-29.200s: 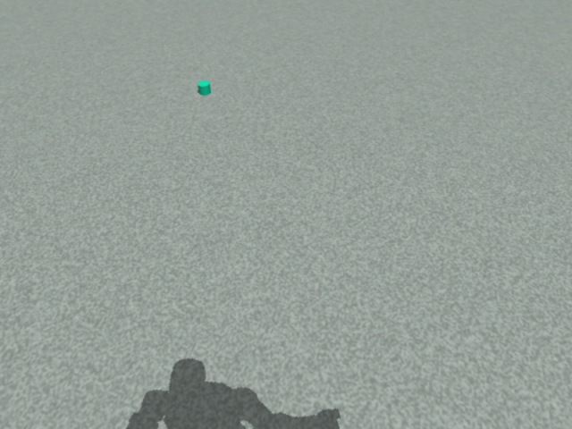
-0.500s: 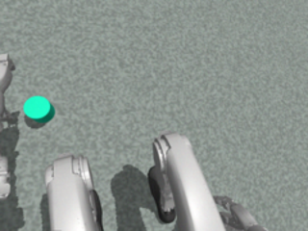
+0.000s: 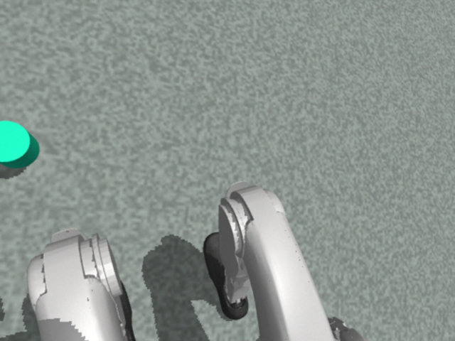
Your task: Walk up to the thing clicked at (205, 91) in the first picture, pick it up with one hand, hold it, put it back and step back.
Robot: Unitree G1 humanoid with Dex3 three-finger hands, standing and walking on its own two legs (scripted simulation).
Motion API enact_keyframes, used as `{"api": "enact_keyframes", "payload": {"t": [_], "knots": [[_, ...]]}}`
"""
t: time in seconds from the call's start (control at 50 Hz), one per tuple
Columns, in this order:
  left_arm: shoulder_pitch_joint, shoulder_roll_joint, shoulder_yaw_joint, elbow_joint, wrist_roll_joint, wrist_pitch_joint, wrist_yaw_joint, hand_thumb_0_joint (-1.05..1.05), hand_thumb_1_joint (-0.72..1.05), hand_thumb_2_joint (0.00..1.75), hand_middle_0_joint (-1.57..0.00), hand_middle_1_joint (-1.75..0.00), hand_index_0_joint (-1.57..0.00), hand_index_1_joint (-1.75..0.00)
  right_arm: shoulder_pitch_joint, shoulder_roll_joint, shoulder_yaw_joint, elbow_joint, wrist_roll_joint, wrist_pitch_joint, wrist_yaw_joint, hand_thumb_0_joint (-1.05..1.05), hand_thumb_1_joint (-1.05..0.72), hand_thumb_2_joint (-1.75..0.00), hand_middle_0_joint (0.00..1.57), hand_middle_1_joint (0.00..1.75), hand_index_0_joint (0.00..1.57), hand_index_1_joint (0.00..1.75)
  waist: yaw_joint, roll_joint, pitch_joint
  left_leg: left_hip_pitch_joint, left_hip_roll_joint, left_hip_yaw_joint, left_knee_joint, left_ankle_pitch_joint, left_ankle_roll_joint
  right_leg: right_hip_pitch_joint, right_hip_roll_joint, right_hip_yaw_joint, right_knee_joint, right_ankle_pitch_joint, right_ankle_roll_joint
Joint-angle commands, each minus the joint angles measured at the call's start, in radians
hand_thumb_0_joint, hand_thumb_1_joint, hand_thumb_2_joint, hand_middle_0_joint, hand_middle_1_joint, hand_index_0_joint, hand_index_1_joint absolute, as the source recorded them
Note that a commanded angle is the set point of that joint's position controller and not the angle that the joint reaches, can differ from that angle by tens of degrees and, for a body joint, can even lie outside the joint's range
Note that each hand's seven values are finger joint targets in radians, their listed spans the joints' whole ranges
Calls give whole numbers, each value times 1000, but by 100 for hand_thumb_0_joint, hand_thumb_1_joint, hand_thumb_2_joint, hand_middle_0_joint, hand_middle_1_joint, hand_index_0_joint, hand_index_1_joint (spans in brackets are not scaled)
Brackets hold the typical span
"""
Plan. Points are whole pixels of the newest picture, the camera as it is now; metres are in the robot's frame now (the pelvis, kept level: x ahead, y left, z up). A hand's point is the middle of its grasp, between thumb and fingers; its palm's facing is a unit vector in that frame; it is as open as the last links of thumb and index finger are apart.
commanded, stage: home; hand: left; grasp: from above
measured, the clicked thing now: (11, 145) +0.50 +0.27 -0.29
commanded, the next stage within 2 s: none
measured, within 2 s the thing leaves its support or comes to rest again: neither
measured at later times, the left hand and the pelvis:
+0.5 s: hand out of the picture +0.37 +0.26 +0.03, palm faces -0.24 -0.69 -0.69, open 7.7 cm; pelvis +0.01 +0.00 +0.14, yaw +5 degrees
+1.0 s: hand out of the picture +0.26 +0.21 +0.24, palm faces +0.17 -0.95 -0.25, open 7.4 cm; pelvis +0.05 -0.01 +0.32, yaw +8 degrees
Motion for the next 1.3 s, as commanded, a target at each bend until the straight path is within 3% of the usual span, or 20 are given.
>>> {"api": "enact_keyframes", "payload": {"t": [0.0, 0.06, 0.14, 0.2, 0.28, 0.34, 0.36, 0.4, 0.42, 0.46, 0.54, 0.58, 0.64, 0.68, 0.72, 0.74, 0.84, 0.92, 1.14, 1.28], "knots": [[-339, 258, 61, -273, -103, 69, 39, 0, -4, 83, -22, -54, -20, -56, 212, -289, -129, -12, 11, -25, -2, 0, -89, -90, 20, 30, 20, 30, 31, 487, -899, 717, -2, 96, -299, 247, 12, 393, 24, -94, -217, 252, -83], [-221, 219, 78, -354, -197, 112, -12, 0, 19, 90, -23, -52, -21, -54, 224, -276, -159, -14, 36, -17, 10, 0, -89, -90, 20, 30, 20, 30, 97, 501, -966, 738, -5, 109, -351, 266, 13, 470, 23, -79, -254, 260, -84], [-97, 99, 48, -493, -349, 163, -122, 0, 43, 89, -22, -44, -21, -45, 222, -246, -195, -23, 85, 9, 20, 0, -89, -90, 20, 30, 20, 30, 136, 425, -996, 756, -5, 106, -433, 261, 23, 541, 26, -55, -325, 255, -79], [78, 1, 33, -563, -461, 205, -208, 0, 58, 88, -21, -38, -20, -39, 197, -232, -204, -47, 113, 30, 13, 0, -90, -90, 20, 30, 20, 30, 131, 275, -858, 696, -7, 92, -484, 228, 34, 578, 26, -46, -400, 244, -74], [223, -62, 37, -777, -615, 232, -304, 0, 89, 99, -22, -38, -22, -38, 114, -208, -213, -121, 140, 44, -10, 0, -90, -90, 20, 30, 20, 30, 163, 183, -828, 703, -3, 78, -568, 184, 42, 673, 21, -24, -484, 222, -68], [300, -136, 9, -903, -708, 245, -343, 0, 90, 90, -20, -30, -20, -30, 77, -178, -219, -145, 150, 45, -32, 0, -90, -90, 20, 30, 20, 30, 172, 123, -804, 717, -1, 97, -607, 149, 48, 748, 23, -4, -567, 191, -65], [331, -172, -6, -936, -738, 247, -352, 0, 90, 90, -20, -30, -20, -30, 66, -164, -220, -154, 155, 40, -37, 0, -90, -90, 20, 30, 20, 30, 173, 124, -790, 734, 0, 96, -639, 121, 47, 762, 20, 2, -589, 167, -62], [360, -158, 25, -1037, -798, 255, -348, 0, 90, 90, -20, -30, -20, -30, 34, -161, -222, -165, 162, 33, -58, 0, -90, -90, 20, 30, 20, 30, 203, 139, -765, 791, 3, 94, -694, 72, 44, 779, 16, 8, -642, 117, -64], [400, -190, 6, -1026, -814, 261, -351, 0, 90, 90, -20, -30, -20, -30, 21, -155, -219, -168, 166, 28, -66, 0, -90, -90, 20, 30, 20, 30, 195, 156, -731, 822, 7, 85, -724, 71, 39, 772, 15, 8, -653, 117, -66], [446, -204, 22, -1090, -853, 274, -345, 0, 90, 90, -20, -30, -20, -30, -7, -154, -218, -183, 174, 19, -85, 0, -90, -90, 20, 30, 20, 30, 206, 166, -734, 897, 9, 69, -777, 59, 33, 790, 10, 11, -683, 107, -67], [589, -282, 5, -1171, -957, 331, -337, 0, 90, 91, -20, -31, -20, -31, -46, -138, -216, -203, 184, -2, -123, 0, -90, -90, 20, 30, 20, 30, 210, 157, -733, 1019, 11, 73, -859, 102, 27, 882, 5, 22, -769, 135, -64], [606, -274, 28, -1249, -1013, 356, -329, 0, 91, 93, -21, -32, -21, -32, -65, -137, -210, -215, 188, -11, -142, 0, -90, -90, 20, 30, 20, 30, 221, 163, -752, 1079, 11, 65, -906, 99, 26, 936, 2, 29, -809, 133, -62], [741, -344, -11, -1250, -1095, 401, -330, 0, 90, 91, -20, -30, -20, -30, -96, -117, -196, -232, 192, -28, -167, 0, -90, -90, 20, 30, 20, 30, 208, 132, -651, 1122, 15, 55, -989, 65, 26, 976, 4, 30, -883, 97, -60], [775, -329, 20, -1329, -1154, 425, -319, 0, 90, 90, -20, -30, -20, -30, -105, -105, -186, -250, 195, -39, -184, 0, -90, -90, 20, 30, 20, 30, 226, 124, -657, 1164, 11, 63, -1038, 31, 32, 1059, 5, 44, -953, 69, -57], [815, -345, 17, -1369, -1188, 453, -315, 0, 90, 90, -20, -30, -20, -30, -111, -96, -176, -257, 197, -52, -201, 0, -90, -90, 20, 30, 20, 30, 230, 115, -647, 1229, 12, 65, -1086, 44, 30, 1114, 7, 48, -1005, 79, -56], [844, -377, -8, -1382, -1202, 466, -315, 0, 90, 90, -20, -30, -20, -30, -106, -90, -172, -256, 199, -58, -209, 0, -90, -90, 20, 30, 20, 30, 215, 133, -624, 1256, 14, 61, -1114, 59, 26, 1124, 6, 47, -1023, 93, -56], [979, -417, 27, -1422, -1281, 522, -300, 0, 90, 90, -20, -30, -20, -30, -71, -63, -145, -253, 202, -89, -255, 0, -90, -90, 20, 30, 20, 30, 228, 100, -543, 1367, 15, 65, -1221, 136, 27, 1287, 9, 52, -1159, 158, -54], [1108, -454, 31, -1458, -1314, 548, -302, 0, 90, 90, -20, -30, -20, -30, -50, -48, -130, -262, 198, -117, -291, 0, -90, -90, 20, 30, 20, 30, 243, 99, -470, 1457, 13, 63, -1320, 182, 23, 1390, 11, 44, -1251, 196, -50], [1439, -513, -4, -1680, -1338, 605, -323, 0, 90, 90, -20, -30, -20, -30, 16, -26, -131, -311, 184, -168, -335, 0, -90, -90, 20, 30, 20, 30, 261, 92, -365, 1711, 8, 97, -1513, 434, 12, 1655, 29, 14, -1457, 394, -46], [1519, -522, -16, -1729, -1335, 627, -351, 0, 90, 90, -20, -30, -20, -30, 4, -33, -137, -321, 174, -197, -344, 0, -90, -90, 20, 30, 20, 30, 258, 52, -247, 1744, 5, 103, -1578, 395, 22, 1684, 31, 1, -1533, 358, -39]]}}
